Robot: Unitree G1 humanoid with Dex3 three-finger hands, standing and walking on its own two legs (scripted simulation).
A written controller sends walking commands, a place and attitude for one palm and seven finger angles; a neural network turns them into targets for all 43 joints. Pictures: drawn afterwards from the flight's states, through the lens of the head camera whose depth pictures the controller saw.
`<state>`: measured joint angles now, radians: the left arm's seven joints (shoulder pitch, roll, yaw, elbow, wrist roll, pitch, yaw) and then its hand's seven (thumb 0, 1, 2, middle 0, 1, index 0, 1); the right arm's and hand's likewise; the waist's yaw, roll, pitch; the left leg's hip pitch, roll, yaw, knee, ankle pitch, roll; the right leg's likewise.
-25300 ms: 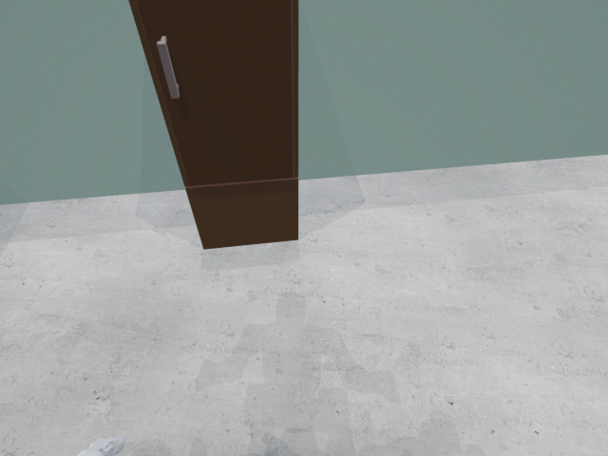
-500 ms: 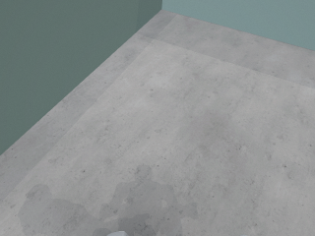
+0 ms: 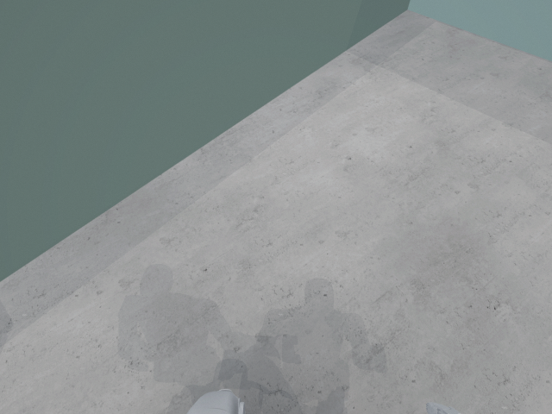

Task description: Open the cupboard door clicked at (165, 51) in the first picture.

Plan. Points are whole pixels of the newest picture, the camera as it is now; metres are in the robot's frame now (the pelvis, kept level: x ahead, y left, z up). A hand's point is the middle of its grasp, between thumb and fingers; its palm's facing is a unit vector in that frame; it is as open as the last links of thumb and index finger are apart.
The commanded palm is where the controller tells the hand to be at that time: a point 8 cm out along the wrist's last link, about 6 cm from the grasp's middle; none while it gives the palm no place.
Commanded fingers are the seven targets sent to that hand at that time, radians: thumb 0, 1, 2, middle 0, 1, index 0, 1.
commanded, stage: turn to face it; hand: left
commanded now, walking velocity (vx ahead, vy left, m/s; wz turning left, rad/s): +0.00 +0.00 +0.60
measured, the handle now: out of the picture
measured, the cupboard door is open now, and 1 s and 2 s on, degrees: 46 46 46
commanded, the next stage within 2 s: none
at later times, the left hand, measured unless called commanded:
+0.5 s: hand out of the picture +0.07 +0.22 -0.16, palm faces +0.28 -0.91 -0.31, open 7.4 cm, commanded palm none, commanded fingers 0.00 0.90 0.90 -0.20 -0.30 -0.20 -0.30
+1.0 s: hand out of the picture -0.04 +0.20 -0.17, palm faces +0.57 -0.78 -0.26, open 7.4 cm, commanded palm none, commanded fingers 0.00 0.90 0.90 -0.20 -0.30 -0.20 -0.30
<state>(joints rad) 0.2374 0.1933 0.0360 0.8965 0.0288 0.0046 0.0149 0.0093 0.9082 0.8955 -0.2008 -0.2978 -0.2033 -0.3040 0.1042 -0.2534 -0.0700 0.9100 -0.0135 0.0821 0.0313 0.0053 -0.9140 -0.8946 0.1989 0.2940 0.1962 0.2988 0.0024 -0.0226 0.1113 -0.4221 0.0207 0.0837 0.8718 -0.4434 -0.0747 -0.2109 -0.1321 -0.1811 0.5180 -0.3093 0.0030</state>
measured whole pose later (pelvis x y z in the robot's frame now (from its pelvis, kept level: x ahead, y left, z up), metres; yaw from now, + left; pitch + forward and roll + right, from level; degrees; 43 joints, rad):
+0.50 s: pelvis +0.01 -0.03 -0.01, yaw +17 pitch +2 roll +1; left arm 0.13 0.25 0.06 0.85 0.02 0.02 0.01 0.01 0.91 0.90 -0.20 -0.30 -0.20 -0.30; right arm 0.19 -0.24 -0.07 0.91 -0.02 0.07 0.01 0.00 -0.91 -0.89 0.20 0.29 0.20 0.30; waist -0.01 0.02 0.08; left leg -0.40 -0.03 -0.09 0.65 -0.33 -0.02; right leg -0.30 -0.05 -0.02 0.58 -0.31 0.02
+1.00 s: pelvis +0.02 -0.02 -0.01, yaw +35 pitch +1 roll +0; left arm 0.16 0.27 0.07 0.90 0.02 0.06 0.00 0.01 0.91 0.90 -0.20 -0.30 -0.20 -0.30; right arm 0.13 -0.24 -0.05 0.88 -0.03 0.04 0.00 0.00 -0.91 -0.89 0.20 0.29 0.20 0.30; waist 0.00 -0.03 0.10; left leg -0.34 -0.02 -0.01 0.56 -0.24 0.02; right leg -0.46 -0.08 -0.02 1.04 -0.46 0.08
